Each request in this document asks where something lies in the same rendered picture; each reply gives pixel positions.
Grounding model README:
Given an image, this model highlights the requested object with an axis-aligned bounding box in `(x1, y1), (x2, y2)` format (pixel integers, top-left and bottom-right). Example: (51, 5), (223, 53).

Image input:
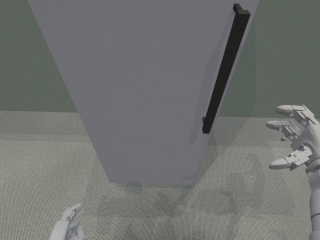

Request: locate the handle
(202, 3), (251, 134)

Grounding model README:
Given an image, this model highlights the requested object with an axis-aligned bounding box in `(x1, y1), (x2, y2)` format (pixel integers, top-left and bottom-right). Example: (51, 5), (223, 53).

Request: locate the robot right forearm
(305, 159), (320, 240)

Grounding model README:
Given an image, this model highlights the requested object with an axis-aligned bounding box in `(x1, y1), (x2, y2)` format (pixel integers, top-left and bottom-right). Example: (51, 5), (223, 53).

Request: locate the left robot hand
(48, 203), (86, 240)

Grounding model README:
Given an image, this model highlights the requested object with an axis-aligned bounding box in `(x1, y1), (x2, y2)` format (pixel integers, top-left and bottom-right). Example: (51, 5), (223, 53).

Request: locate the right robot hand
(265, 104), (320, 171)

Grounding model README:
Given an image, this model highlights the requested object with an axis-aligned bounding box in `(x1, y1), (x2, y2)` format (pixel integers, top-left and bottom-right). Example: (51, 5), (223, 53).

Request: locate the fridge door
(27, 0), (260, 185)

